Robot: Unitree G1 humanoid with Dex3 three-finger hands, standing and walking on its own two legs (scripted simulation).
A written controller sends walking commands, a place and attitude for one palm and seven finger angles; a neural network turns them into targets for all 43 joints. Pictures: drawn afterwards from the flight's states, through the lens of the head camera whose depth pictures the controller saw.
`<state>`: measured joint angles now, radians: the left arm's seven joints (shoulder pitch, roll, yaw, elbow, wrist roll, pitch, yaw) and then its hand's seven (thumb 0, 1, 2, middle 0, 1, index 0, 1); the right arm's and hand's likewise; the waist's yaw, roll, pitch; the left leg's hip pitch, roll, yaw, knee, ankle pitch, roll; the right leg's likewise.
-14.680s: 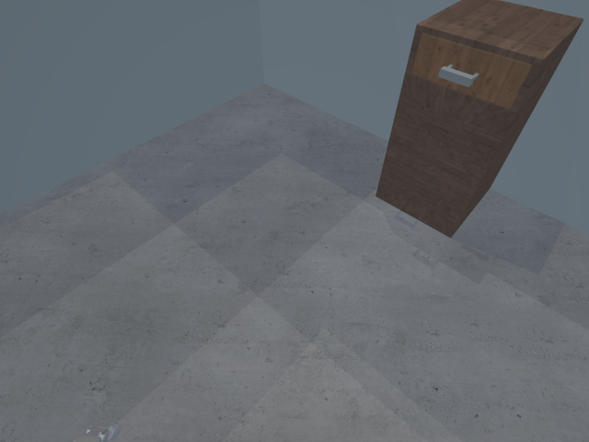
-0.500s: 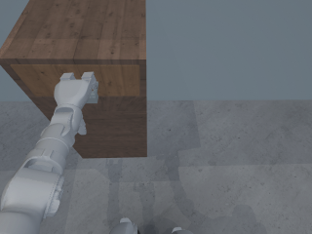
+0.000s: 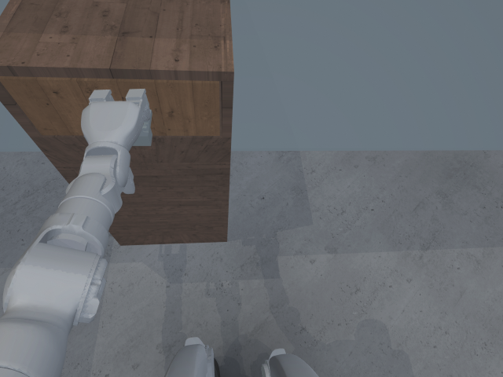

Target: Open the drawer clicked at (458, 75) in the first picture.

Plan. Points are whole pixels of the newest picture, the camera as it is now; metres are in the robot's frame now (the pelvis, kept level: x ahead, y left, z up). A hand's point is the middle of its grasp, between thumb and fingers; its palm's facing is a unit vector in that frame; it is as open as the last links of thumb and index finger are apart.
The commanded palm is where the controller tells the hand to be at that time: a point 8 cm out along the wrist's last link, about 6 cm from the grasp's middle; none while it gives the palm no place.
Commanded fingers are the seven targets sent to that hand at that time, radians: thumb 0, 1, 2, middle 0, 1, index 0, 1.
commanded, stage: lower the fingers behind the handle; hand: left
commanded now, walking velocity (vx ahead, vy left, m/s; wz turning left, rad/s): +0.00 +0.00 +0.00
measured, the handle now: (121, 125) +0.55 +0.20 +0.02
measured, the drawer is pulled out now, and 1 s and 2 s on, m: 0.00 0.00 0.00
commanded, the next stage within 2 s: lift the fingers back up to retry in 0.28 s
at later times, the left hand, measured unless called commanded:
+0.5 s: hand (125, 145) +0.50 +0.19 +0.02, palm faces +0.01 -0.03 -1.00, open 13.7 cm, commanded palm +0.49 +0.18 +0.07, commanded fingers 0.00 -0.50 0.30 -0.30 -1.20 -0.30 -1.20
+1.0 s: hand (112, 122) +0.51 +0.20 +0.07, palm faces -0.05 -0.07 -1.00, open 13.8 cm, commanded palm +0.49 +0.19 +0.13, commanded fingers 0.00 -0.50 0.30 -0.30 -1.20 -0.30 -1.20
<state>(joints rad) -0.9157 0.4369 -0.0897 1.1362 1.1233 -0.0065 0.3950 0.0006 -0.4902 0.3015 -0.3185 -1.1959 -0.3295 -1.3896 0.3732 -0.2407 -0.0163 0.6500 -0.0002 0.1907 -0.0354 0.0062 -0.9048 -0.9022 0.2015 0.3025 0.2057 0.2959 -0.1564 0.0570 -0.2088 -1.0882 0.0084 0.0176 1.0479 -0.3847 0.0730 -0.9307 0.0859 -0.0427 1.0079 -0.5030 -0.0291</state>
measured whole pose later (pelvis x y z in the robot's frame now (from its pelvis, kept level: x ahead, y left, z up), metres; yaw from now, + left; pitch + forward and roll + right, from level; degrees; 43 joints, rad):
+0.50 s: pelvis -0.02 +0.02 -0.01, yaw +0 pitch +24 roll -5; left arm -0.99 0.43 -0.12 1.15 1.11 0.07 0.37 0.00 -0.49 0.30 -0.32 -1.20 -0.30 -1.33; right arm 0.38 -0.24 -0.01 0.66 0.00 0.16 -0.04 0.01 -0.90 -0.90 0.20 0.30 0.21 0.30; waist -0.18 0.07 -0.18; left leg -1.14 0.00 0.03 1.07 -0.36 0.10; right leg -0.99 0.07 -0.04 1.05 -0.48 0.00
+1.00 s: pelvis +0.02 +0.01 +0.04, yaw +0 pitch +20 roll -3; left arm -0.84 0.43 -0.11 1.00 1.04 0.01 0.27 0.00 -0.49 0.30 -0.32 -1.20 -0.32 -1.20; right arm 0.40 -0.25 -0.04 0.69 0.01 0.17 -0.04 0.01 -0.90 -0.90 0.20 0.30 0.21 0.30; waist -0.12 0.07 -0.16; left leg -0.85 0.00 0.03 0.85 -0.34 0.08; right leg -0.69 0.08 -0.01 0.79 -0.44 -0.02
